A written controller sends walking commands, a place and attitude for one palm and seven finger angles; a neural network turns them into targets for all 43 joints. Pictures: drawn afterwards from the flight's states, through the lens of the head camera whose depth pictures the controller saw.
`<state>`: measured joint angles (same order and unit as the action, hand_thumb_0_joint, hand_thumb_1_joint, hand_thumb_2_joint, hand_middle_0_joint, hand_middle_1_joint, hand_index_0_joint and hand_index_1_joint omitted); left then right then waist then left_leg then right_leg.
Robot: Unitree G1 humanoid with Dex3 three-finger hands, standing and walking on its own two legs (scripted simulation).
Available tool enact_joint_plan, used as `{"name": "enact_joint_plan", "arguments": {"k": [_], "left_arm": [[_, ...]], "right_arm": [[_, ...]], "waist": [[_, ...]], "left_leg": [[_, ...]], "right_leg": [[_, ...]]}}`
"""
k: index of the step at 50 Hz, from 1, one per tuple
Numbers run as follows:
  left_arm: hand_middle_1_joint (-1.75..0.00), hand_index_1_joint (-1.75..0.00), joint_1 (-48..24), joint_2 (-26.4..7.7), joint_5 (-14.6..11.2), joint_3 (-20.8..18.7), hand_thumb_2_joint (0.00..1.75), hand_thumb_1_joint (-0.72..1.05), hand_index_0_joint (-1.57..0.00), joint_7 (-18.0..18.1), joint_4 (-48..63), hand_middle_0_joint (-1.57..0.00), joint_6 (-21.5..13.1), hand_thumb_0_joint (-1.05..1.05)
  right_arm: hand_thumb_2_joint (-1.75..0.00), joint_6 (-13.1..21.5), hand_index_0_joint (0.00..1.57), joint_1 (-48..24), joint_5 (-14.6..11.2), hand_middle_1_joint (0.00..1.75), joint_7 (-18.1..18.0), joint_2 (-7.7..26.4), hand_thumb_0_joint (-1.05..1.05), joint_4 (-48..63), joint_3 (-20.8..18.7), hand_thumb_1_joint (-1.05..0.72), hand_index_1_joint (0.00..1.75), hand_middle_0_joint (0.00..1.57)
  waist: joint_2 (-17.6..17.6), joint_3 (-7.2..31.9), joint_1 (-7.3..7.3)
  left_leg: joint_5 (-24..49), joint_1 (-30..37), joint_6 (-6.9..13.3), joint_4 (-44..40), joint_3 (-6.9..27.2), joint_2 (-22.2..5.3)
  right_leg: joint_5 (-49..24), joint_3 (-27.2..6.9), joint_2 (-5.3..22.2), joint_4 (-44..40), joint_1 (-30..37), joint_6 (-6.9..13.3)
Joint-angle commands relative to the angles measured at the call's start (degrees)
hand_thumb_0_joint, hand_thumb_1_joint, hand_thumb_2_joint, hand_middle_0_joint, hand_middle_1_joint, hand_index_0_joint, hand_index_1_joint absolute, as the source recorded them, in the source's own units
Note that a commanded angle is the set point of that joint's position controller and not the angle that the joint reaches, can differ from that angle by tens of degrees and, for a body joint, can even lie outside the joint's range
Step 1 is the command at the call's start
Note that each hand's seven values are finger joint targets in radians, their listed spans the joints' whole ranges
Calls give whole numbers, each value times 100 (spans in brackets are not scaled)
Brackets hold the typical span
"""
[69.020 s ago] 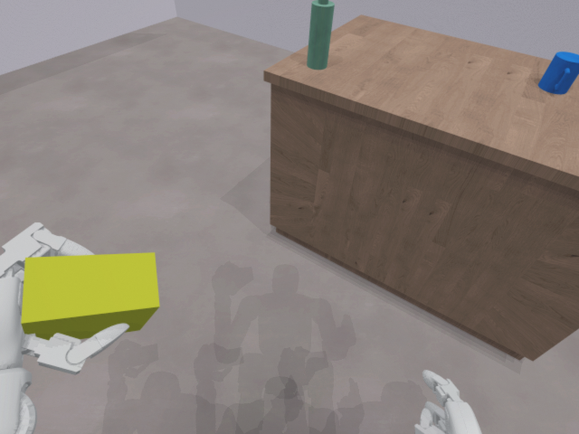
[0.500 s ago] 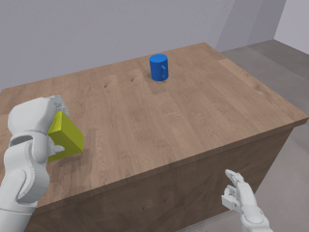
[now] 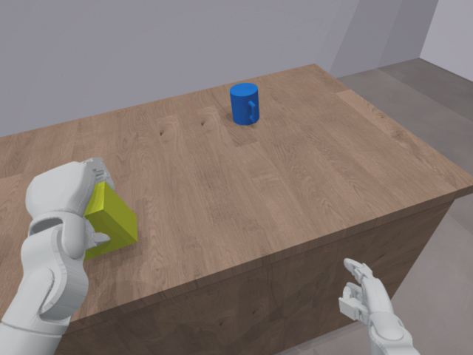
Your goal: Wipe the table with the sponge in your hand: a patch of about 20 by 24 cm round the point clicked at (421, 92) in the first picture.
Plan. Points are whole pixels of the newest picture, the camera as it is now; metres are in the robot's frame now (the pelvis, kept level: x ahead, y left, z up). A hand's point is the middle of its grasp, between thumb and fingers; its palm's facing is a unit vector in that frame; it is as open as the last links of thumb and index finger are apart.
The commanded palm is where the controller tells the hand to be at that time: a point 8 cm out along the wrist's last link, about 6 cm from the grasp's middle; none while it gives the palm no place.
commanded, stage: move the sponge above the wiping area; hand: left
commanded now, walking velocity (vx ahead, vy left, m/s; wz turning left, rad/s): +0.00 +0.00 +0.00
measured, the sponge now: (96, 229) +0.25 +0.29 +0.11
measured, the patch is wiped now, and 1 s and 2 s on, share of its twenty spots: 0.00 0.00 0.00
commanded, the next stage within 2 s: lower the sponge onto the table in 1.60 s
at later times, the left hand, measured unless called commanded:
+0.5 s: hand (102, 216) +0.26 +0.27 +0.13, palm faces +0.11 -0.13 -0.99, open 10.0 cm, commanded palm +0.22 +0.27 +0.21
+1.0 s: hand (101, 219) +0.25 +0.27 +0.14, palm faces +0.11 -0.12 -0.99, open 10.0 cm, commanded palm +0.21 +0.27 +0.21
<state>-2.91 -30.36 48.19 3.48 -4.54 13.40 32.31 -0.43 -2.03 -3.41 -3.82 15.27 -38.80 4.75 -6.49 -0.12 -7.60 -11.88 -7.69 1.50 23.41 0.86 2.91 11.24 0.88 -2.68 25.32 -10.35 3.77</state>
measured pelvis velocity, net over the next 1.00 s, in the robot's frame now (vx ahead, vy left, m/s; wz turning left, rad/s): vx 0.01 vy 0.00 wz -0.01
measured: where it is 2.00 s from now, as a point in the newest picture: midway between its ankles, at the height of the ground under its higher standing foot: outside the picture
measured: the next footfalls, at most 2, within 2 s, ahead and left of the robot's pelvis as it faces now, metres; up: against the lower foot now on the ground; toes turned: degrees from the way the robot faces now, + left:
none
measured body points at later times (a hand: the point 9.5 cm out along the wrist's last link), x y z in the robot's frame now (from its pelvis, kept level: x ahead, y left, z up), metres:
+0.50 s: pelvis +0.01 +0.00 +0.00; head -0.01 -0.05 +0.45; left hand +0.25 +0.28 +0.19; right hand +0.28 -0.18 -0.07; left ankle +0.01 +0.11 -0.74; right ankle +0.03 -0.08 -0.74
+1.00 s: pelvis +0.01 +0.00 +0.00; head -0.01 -0.05 +0.45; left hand +0.24 +0.27 +0.19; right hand +0.28 -0.18 -0.07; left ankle +0.01 +0.11 -0.74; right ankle +0.03 -0.08 -0.74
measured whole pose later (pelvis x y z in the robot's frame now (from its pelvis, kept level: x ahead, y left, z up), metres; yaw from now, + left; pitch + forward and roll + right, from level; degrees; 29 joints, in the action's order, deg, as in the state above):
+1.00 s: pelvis +0.01 +0.00 +0.00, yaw -1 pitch -4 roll +1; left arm 1.3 -29.1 49.9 6.2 -4.8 15.3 32.9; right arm -1.6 -2.0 -3.0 -2.6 15.1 -38.1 4.5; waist -6.1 -0.1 -7.5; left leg -12.3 -6.8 1.5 22.9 0.5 2.6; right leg 11.4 0.3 -3.1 24.7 -9.6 3.9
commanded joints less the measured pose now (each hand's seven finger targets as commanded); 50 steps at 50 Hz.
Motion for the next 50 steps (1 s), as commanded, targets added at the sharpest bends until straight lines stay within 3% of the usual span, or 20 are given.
{"name": "enact_joint_plan", "arguments": {"k": [1, 4, 5, 8, 9, 12, 14, 15, 19, 20, 24, 30, 34, 35, 39, 40, 44, 45, 49, 50], "left_arm": [[-160, -160, -1406, -1228, 267, -666, 130, 10, -120, 126, 1141, -120, -99, 0], [-160, -160, -1790, -1537, 428, -802, 130, 10, -120, 192, 1427, -120, -138, 0], [-160, -160, -1910, -1297, 485, -591, 130, 10, -120, 205, 1310, -120, -154, 0], [-160, -160, -1890, -1379, 556, -666, 130, 10, -120, 297, 1162, -120, -235, 0], [-160, -160, -2012, -1638, 615, -879, 130, 10, -120, 341, 1248, -120, -206, 0], [-160, -160, -1535, -1138, 505, -577, 130, 10, -120, 361, 1177, -120, -194, 0], [-160, -160, -1454, -1369, 461, -836, 130, 10, -120, 355, 1016, -120, -64, 0], [-160, -160, -1366, -1022, 403, -596, 130, 10, -120, 326, 961, -120, -25, 0], [-160, -160, -1257, -1178, 337, -689, 130, 10, -120, 250, 899, -120, 94, 0], [-160, -160, -1351, -871, 350, -422, 130, 10, -120, 222, 921, -120, 98, 0], [-160, -160, -1778, -1229, 535, -507, 130, 10, -120, 232, 1191, -120, 8, 0], [-160, -160, -2062, -1271, 776, -494, 130, 10, -120, 351, 965, -120, -172, 0], [-160, -160, -1782, -1407, 632, -720, 130, 10, -120, 400, 1029, -120, -144, 0], [-160, -160, -1761, -1027, 581, -452, 130, 10, -120, 394, 957, -120, -127, 0], [-160, -160, -1216, -1195, 407, -693, 130, 10, -120, 308, 1054, -120, 11, 0], [-160, -160, -1233, -860, 368, -425, 130, 10, -120, 273, 1038, -120, 22, 0], [-160, -160, -1217, -1251, 406, -696, 130, 10, -120, 231, 1252, -120, 45, 0], [-160, -160, -1226, -990, 395, -477, 130, 10, -120, 216, 1339, -120, 22, 0], [-160, -160, -1241, -1567, 495, -914, 130, 10, -120, 269, 1583, -120, -52, 0], [-160, -160, -1382, -1353, 523, -725, 130, 10, -120, 277, 1496, -120, -72, 0]], "right_arm": [[-90, 305, 20, -1396, -18, 30, -25, 443, 0, 1173, -199, -90, 30, 20], [-90, 317, 20, -1544, 6, 30, -35, 452, 0, 1201, -175, -90, 30, 20], [-90, 323, 20, -1409, 36, 30, -41, 418, 0, 1191, -180, -90, 30, 20], [-90, 311, 20, -1336, 63, 30, -12, 418, 0, 1122, -208, -90, 30, 20], [-90, 345, 20, -1478, 43, 30, -20, 435, 0, 1119, -193, -90, 30, 20], [-90, 334, 20, -1386, 65, 30, 73, 389, 0, 1127, -224, -90, 30, 20], [-90, 305, 20, -1540, 11, 30, 82, 429, 0, 1098, -221, -90, 30, 20], [-90, 283, 20, -1446, 17, 30, 97, 406, 0, 1131, -224, -90, 30, 20], [-90, 204, 20, -1552, -33, 30, 67, 463, 0, 1142, -204, -90, 30, 20], [-90, 197, 20, -1466, -26, 30, 67, 439, 0, 1173, -203, -90, 30, 20], [-90, 226, 20, -1512, -9, 30, 12, 452, 0, 1205, -194, -90, 30, 20], [-90, 329, 20, -1341, 63, 30, 2, 414, 0, 1098, -217, -90, 30, 20], [-90, 346, 20, -1541, 34, 30, 65, 424, 0, 1086, -226, -90, 30, 20], [-90, 362, 20, -1486, 39, 30, 89, 369, 0, 1083, -232, -90, 30, 20], [-90, 288, 20, -1595, -2, 30, 131, 439, 0, 1114, -245, -90, 30, 20], [-90, 275, 20, -1494, 1, 30, 132, 393, 0, 1152, -228, -90, 30, 20], [-90, 220, 20, -1574, -20, 30, 101, 454, 0, 1182, -227, -90, 30, 20], [-90, 230, 20, -1511, -2, 30, 106, 406, 0, 1245, -216, -90, 30, 20], [-90, 234, 20, -1542, 27, 30, 90, 445, 0, 1219, -231, -90, 30, 20], [-90, 246, 20, -1453, 43, 30, 82, 408, 0, 1210, -219, -90, 30, 20]], "waist": [[469, 1264, 6], [153, 1348, -31], [224, 1384, 3], [155, 1371, -49], [86, 1386, -86], [196, 1513, -103], [325, 1271, -114], [481, 1301, -63], [534, 1026, -20], [442, 1153, 28], [196, 1306, 23], [239, 1522, 2], [163, 1419, -106], [189, 1436, -54], [377, 1219, -92], [500, 1277, -29], [422, 1168, -33], [366, 1313, -23], [239, 1433, -87], [286, 1475, -37]], "left_leg": [[970, 53, 66, -227, 422, -88], [958, 183, 81, -263, 492, -85], [1024, 160, 88, -267, 460, -77], [1165, 203, 54, -303, 496, -74], [1098, 252, 71, -322, 529, -82], [1487, 253, 41, -292, 478, -78], [1265, 177, 49, -304, 489, -92], [1270, 98, 61, -281, 406, -96], [961, 33, 67, -300, 404, -104], [1018, 34, 80, -282, 350, -99], [882, 172, 103, -298, 424, -74], [1163, 236, 119, -252, 413, -48], [1248, 276, 90, -301, 482, -49], [1296, 222, 83, -281, 400, -61], [1236, 175, 81, -277, 419, -74], [1224, 114, 91, -276, 364, -88], [1052, 136, 100, -252, 394, -83], [1119, 127, 108, -257, 361, -75], [1190, 236, 116, -212, 433, -62], [1225, 201, 120, -195, 383, -50]], "right_leg": [[-414, -777, 285, -429, 534, 42], [-300, -967, 209, -430, 522, 140], [-338, -762, 230, -400, 570, 110], [-483, -798, 239, -446, 623, 120], [-365, -998, 175, -454, 598, 205], [-863, -763, 239, -391, 811, 142], [-663, -991, 195, -468, 652, 188], [-744, -783, 240, -429, 717, 114], [-399, -923, 204, -543, 458, 105], [-482, -731, 239, -482, 529, 69], [-254, -940, 193, -512, 508, 132], [-484, -866, 215, -461, 686, 152], [-601, -1023, 196, -504, 698, 196], [-691, -812, 241, -453, 743, 139], [-713, -968, 213, -518, 651, 136], [-716, -769, 256, -474, 706, 70], [-481, -997, 203, -537, 542, 115], [-552, -792, 255, -466, 674, 72], [-606, -1086, 210, -471, 720, 148], [-614, -914, 244, -440, 747, 103]]}}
